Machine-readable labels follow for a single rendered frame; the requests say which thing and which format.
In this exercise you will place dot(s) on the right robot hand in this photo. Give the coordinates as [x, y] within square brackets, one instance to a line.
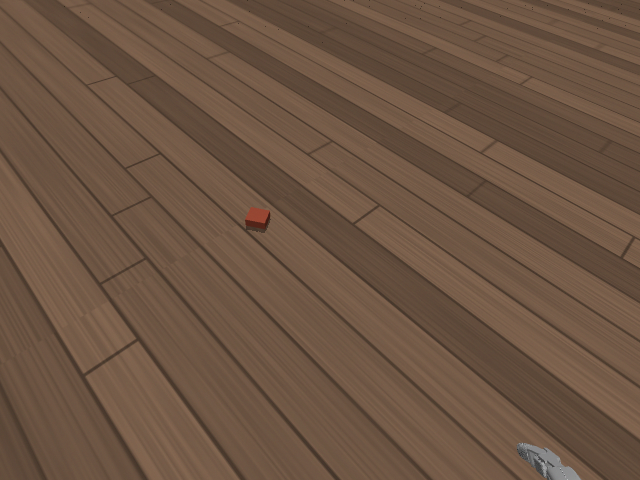
[546, 463]

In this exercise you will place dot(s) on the small box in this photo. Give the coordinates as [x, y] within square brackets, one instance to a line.
[257, 218]

